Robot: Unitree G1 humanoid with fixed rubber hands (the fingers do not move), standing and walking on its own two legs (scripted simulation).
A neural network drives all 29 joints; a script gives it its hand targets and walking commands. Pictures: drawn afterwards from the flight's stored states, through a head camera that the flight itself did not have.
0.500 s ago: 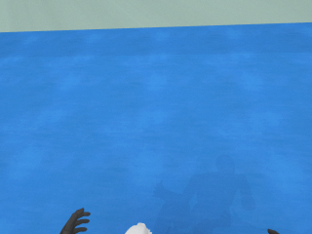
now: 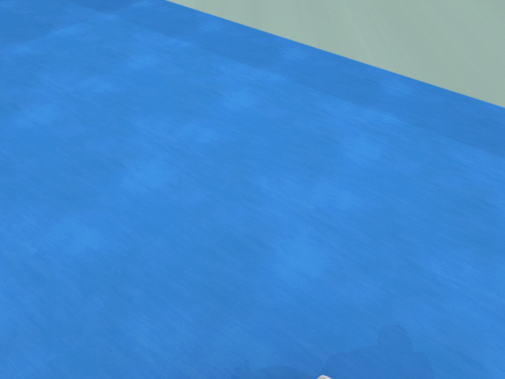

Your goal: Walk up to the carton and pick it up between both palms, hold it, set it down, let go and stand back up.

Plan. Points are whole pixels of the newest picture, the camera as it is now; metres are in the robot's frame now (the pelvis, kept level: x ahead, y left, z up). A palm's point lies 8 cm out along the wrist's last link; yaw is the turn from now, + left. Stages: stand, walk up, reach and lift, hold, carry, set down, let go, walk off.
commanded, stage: walk up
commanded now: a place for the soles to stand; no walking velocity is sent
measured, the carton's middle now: out of the picture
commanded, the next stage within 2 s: none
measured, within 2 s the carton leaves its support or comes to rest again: neither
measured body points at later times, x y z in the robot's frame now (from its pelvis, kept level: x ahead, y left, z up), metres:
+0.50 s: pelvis -0.06 +0.04 +0.01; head -0.05 +0.02 +0.46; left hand -0.10 +0.33 -0.09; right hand +0.15 -0.17 -0.12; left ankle -0.09 +0.20 -0.65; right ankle +0.05 -0.05 -0.71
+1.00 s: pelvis -0.12 +0.14 +0.00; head -0.10 +0.15 +0.45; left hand -0.25 +0.40 -0.11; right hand +0.13 -0.02 -0.12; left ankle -0.17 +0.23 -0.71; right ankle +0.00 +0.13 -0.71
